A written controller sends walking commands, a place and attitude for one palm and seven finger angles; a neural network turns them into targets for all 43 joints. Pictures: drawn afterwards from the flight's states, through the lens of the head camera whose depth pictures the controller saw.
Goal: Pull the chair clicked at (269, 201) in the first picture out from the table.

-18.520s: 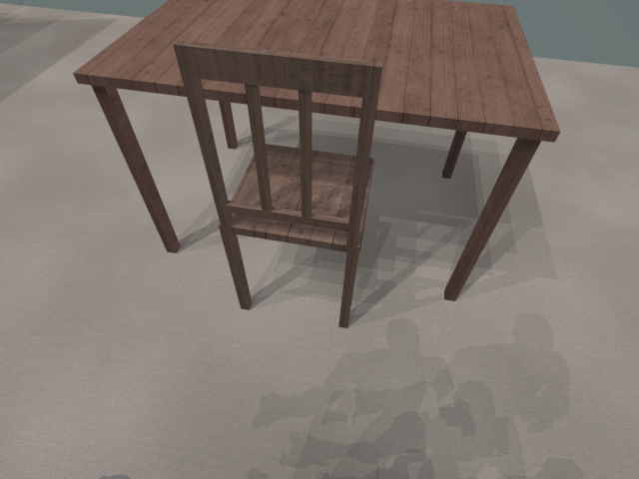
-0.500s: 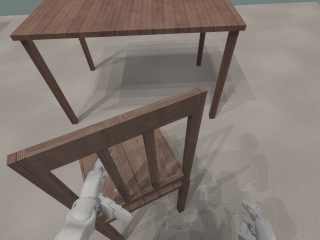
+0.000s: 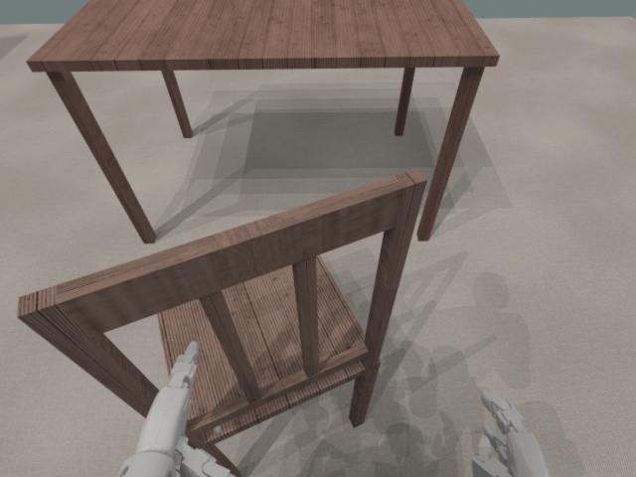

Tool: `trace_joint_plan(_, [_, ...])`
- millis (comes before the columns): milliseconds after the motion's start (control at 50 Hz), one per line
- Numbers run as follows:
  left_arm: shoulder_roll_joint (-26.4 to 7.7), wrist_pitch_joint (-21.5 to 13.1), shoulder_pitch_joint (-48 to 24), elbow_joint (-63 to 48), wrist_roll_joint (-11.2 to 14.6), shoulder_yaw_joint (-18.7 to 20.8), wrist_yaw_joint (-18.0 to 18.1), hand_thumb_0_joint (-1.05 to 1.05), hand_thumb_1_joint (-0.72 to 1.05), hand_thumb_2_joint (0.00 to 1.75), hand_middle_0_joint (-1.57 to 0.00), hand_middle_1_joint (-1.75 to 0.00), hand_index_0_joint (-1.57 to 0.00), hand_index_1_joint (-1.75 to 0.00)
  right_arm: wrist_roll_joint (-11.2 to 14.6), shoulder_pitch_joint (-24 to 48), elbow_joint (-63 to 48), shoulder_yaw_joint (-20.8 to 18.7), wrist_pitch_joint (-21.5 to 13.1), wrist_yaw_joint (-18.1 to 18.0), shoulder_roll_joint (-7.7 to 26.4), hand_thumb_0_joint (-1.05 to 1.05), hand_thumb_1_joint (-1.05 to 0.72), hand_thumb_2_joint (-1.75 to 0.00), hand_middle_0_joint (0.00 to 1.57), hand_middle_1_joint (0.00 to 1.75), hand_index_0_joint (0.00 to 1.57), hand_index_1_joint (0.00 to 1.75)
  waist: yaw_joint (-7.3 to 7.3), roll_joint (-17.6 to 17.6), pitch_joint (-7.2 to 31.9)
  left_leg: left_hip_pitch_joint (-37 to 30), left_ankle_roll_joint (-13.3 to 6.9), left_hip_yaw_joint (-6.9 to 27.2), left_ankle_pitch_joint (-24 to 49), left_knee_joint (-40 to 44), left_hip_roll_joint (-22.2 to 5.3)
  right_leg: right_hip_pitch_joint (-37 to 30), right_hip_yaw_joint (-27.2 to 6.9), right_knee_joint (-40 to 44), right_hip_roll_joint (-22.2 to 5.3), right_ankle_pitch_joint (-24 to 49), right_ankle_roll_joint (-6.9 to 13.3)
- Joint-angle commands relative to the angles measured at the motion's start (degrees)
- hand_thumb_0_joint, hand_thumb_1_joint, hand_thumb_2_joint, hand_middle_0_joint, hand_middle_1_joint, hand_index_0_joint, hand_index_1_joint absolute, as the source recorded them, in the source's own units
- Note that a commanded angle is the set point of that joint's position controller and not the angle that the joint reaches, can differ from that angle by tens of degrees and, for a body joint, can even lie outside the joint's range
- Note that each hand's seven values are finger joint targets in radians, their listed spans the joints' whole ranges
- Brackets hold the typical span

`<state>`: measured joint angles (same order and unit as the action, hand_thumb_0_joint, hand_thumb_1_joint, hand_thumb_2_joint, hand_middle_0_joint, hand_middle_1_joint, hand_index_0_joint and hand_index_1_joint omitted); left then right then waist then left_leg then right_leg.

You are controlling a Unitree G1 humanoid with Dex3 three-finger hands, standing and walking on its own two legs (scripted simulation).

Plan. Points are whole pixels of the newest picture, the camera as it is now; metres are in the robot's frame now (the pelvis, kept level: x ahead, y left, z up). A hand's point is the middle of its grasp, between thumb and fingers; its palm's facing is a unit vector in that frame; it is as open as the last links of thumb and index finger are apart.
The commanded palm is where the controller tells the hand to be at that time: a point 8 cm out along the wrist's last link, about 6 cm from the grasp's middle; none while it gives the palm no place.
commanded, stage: draw the fingers out of the gap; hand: left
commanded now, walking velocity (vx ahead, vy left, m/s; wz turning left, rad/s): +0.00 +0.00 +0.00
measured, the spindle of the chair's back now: (236, 355) +0.28 +0.12 -0.02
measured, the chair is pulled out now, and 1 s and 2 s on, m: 0.59 0.59 0.59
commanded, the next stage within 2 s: draw the hand back to the body in 0.40 s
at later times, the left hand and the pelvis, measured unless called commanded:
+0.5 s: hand out of the picture +0.12 +0.13 -0.02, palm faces -0.05 -0.98 -0.21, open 17.5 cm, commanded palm +0.09 +0.18 +0.00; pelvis -0.01 +0.00 -0.01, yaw +0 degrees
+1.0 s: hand (165, 469) +0.14 +0.15 +0.07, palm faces -0.01 -1.00 -0.07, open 17.5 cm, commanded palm +0.10 +0.23 +0.09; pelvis -0.03 +0.00 -0.02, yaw +0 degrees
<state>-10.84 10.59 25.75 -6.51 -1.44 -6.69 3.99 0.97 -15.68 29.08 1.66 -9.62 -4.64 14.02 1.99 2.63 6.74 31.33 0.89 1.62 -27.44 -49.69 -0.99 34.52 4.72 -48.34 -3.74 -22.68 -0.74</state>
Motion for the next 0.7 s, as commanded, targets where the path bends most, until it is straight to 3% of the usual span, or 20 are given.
trace_joint_plan(0, [-2.8,-3.5,1.3,-14.7,-0.3,0.9,-0.1,0.0,-0.55,0.2,0.0,0.0,0.0,0.0,0.3,4.0,-9.4,-3.0,-4.1,-0.8,6.1,0.0,-0.9,-0.9,0.2,0.3,0.2,0.3,0.47,-2.0,8.0,-1.4,-1.6,0.2,18.4,6.5,1.1,-7.8,0.2,5.3,1.2,14.1,1.5])
trace_joint_plan(80, [-2.6,-3.0,5.6,-15.7,-1.1,0.3,0.1,0.0,-0.55,0.2,0.0,0.0,0.0,0.0,0.3,4.2,-10.1,-3.0,-4.1,-0.9,5.6,0.0,-0.9,-0.9,0.2,0.3,0.2,0.3,0.11,-3.7,6.9,0.2,-1.7,0.4,16.8,6.2,1.2,-7.0,0.5,4.8,1.3,12.4,1.5])
trace_joint_plan(140, [-2.9,-3.0,6.8,-17.8,-1.5,0.4,0.4,0.0,-0.55,0.2,0.0,0.0,0.0,0.0,0.3,4.5,-11.1,-3.0,-4.0,-1.1,5.4,0.0,-0.9,-0.9,0.2,0.3,0.2,0.3,-0.17,-3.7,6.4,1.3,-1.8,0.5,13.9,5.9,1.5,-5.8,0.4,4.6,1.4,9.0,1.4])
trace_joint_plan(160, [-4.5,-2.8,7.0,-17.8,-1.7,1.7,0.6,0.0,-0.55,0.2,0.0,0.0,0.0,0.0,0.3,4.6,-11.0,-3.1,-3.8,-1.2,5.4,0.0,-0.9,-0.9,0.2,0.3,0.2,0.3,-0.37,-3.1,5.9,2.0,-1.9,0.5,13.4,5.8,1.5,-5.9,-0.1,4.9,1.4,8.5,1.7])
trace_joint_plan(200, [-3.5,-2.9,9.6,-19.1,-1.8,1.1,0.6,0.0,-0.55,0.2,0.0,0.0,0.0,0.0,0.4,4.7,-11.5,-3.0,-3.7,-1.2,5.0,0.0,-0.9,-0.9,0.2,0.3,0.2,0.3,-0.72,-1.9,6.3,1.8,-1.9,0.2,13.2,5.5,1.6,-5.6,-0.1,4.5,1.4,8.1,1.7])
trace_joint_plan(300, [-2.9,-3.4,11.5,-20.8,-1.4,-0.3,-0.3,0.0,-0.55,0.2,0.0,0.0,0.0,0.0,0.6,4.9,-12.1,-3.0,-4.1,-1.6,4.9,0.0,-0.9,-0.9,0.2,0.3,0.2,0.3,-0.07,-2.8,4.6,3.3,-2.1,0.3,10.4,4.6,1.6,-4.1,-0.3,4.7,1.5,5.2,1.5])
trace_joint_plan(380, [-3.2,-3.6,16.0,-21.7,-1.0,0.4,-1.0,0.0,-0.55,0.2,0.0,0.0,0.0,0.0,0.7,5.0,-12.4,-3.2,-4.3,-1.8,4.5,0.0,-0.9,-0.9,0.2,0.3,0.2,0.3,-0.56,-3.5,5.3,4.6,-2.2,0.4,10.2,4.1,1.7,-4.4,-0.5,4.4,1.6,4.7,1.6])
trace_joint_plan(500, [-3.8,-4.6,18.0,-23.9,-1.2,0.5,-1.7,0.0,-0.55,0.2,0.0,0.0,0.0,0.0,0.9,4.8,-12.7,-3.6,-4.8,-2.2,4.4,0.0,-0.9,-0.9,0.2,0.3,0.2,0.3,-0.37,-2.1,4.6,5.6,-2.3,0.4,8.8,3.2,1.8,-2.7,-0.5,3.9,1.7,2.6,1.7])
trace_joint_plan(520, [1.9,-11.8,14.1,-31.1,7.9,2.0,-2.6,0.0,-0.55,0.2,0.0,0.0,0.0,0.0,0.9,4.3,-12.2,-3.4,-6.7,-2.4,3.8,0.0,-0.9,-0.9,0.2,0.3,0.2,0.3,-0.59,-4.6,4.2,5.9,-1.8,0.7,9.8,1.3,2.3,-1.0,1.1,3.0,2.4,4.3,1.7])
trace_joint_plan(540, [-0.7,-14.9,17.2,-27.6,7.6,3.4,-3.1,0.0,-0.55,0.2,0.0,0.0,0.0,0.0,1.0,4.0,-10.3,-3.8,-7.9,-2.3,4.0,0.0,-0.9,-0.9,0.2,0.3,0.2,0.3,-1.14,-4.0,5.3,5.6,-1.7,0.4,10.0,0.8,2.1,-1.1,0.8,2.2,2.5,4.5,1.9])
trace_joint_plan(560, [-1.9,-17.1,17.7,-28.2,8.8,5.4,-3.4,0.0,-0.55,0.2,0.0,0.0,0.0,0.0,0.9,3.8,-9.6,-4.0,-8.5,-2.1,4.2,0.0,-0.9,-0.9,0.2,0.3,0.2,0.3,-1.54,-3.7,5.9,6.6,-1.6,0.5,10.8,0.5,2.1,-1.8,0.4,1.8,2.4,5.4,2.0])
trace_joint_plan(620, [-1.6,-24.6,16.8,-28.9,10.1,6.6,-5.0,0.0,-0.55,0.2,0.0,0.0,0.0,0.0,1.2,3.8,-8.0,-4.4,-9.8,-1.2,3.6,0.0,-0.9,-0.9,0.2,0.3,0.2,0.3,-1.97,0.7,6.0,6.8,-0.9,0.3,11.0,-0.4,2.1,0.0,0.6,-0.4,2.4,4.6,2.3])
trace_joint_plan(680, [-1.5,-31.7,16.8,-26.4,10.4,7.3,-7.1,0.0,-0.55,0.2,0.0,0.0,0.0,0.0,1.2,5.0,-6.9,-5.1,-9.9,0.3,3.4,0.0,-0.9,-0.9,0.2,0.3,0.2,0.3,-2.1,-0.9,5.3,10.0,-0.7,0.4,9.5,-2.3,1.7,1.9,-0.1,-2.1,2.4,3.1,2.4])
